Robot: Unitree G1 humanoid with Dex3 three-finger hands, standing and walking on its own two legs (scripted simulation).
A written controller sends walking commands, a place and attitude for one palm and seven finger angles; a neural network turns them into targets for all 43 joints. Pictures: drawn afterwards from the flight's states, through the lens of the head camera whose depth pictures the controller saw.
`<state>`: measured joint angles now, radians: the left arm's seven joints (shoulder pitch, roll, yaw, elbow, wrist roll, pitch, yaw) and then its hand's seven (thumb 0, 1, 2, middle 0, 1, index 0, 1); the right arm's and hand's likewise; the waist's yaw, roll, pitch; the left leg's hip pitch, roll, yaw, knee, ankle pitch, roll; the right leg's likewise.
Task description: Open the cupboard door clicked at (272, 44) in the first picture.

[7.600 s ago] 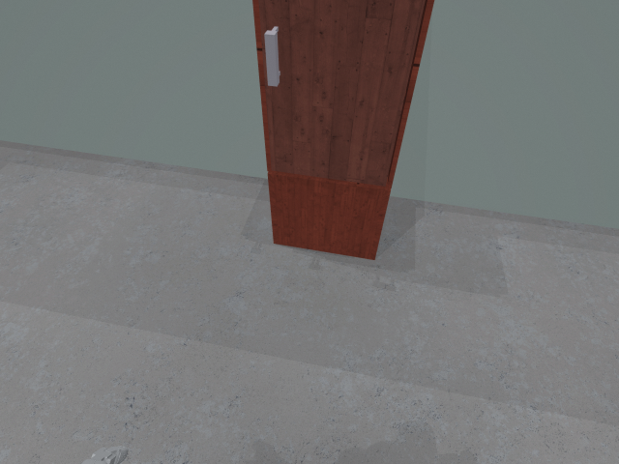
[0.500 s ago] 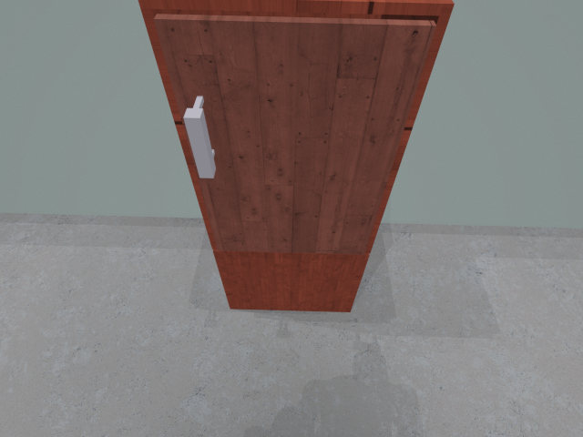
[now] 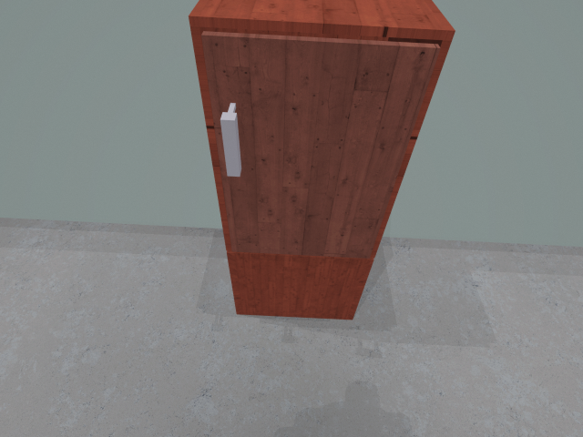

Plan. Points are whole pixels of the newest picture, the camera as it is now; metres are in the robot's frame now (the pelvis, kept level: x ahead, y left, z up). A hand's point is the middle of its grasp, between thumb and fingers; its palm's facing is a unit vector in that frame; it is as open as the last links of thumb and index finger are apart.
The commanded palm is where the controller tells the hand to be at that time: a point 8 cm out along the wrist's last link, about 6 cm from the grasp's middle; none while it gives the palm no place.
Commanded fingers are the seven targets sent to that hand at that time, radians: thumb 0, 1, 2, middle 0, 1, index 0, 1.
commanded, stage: come to a stop and stand still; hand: left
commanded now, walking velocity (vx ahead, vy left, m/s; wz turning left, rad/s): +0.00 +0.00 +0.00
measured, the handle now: (233, 139) +0.63 +0.16 +0.06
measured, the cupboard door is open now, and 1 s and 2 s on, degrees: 0 0 0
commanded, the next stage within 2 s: look again from close up in 0.18 s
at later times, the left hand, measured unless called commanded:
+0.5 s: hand out of the picture -0.01 +0.14 -0.17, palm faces +0.01 -0.99 -0.16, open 7.4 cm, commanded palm none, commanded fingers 0.00 0.90 0.90 -0.20 -0.30 -0.20 -0.30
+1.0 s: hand out of the picture +0.02 +0.13 -0.17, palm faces +0.01 -0.99 -0.17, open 7.4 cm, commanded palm none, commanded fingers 0.00 0.90 0.90 -0.20 -0.30 -0.20 -0.30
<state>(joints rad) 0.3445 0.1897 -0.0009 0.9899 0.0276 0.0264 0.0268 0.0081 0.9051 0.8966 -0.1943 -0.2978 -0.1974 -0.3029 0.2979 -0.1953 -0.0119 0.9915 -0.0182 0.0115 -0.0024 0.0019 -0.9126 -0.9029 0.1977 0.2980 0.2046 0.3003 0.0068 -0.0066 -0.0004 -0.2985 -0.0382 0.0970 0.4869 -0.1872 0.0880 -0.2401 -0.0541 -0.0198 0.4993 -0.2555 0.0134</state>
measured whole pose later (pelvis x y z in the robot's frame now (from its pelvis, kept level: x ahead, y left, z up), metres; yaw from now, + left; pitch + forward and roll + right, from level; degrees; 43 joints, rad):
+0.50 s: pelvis +0.01 -0.02 +0.00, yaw +0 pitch +0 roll +0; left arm 0.35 0.14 -0.02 1.07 0.02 -0.01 0.03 0.01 0.91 0.90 -0.19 -0.30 -0.20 -0.30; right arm 0.29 -0.16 0.00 1.08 -0.01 -0.01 -0.01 0.01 -0.92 -0.90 0.20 0.30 0.20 0.30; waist 0.00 -0.01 -0.01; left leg -0.28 -0.01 0.09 0.45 -0.17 0.05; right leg -0.22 -0.03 -0.02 0.46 -0.24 0.02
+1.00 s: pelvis +0.03 -0.04 +0.00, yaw -1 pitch -1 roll +0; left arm 0.34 0.15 0.00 1.08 0.02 -0.01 0.02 0.01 0.91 0.90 -0.19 -0.30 -0.20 -0.30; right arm 0.31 -0.15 0.00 1.11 -0.02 -0.01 -0.01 0.00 -0.91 -0.90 0.20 0.30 0.20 0.30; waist 0.00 -0.01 -0.02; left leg -0.24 0.01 0.08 0.49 -0.24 0.03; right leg -0.19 -0.01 -0.03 0.49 -0.30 -0.01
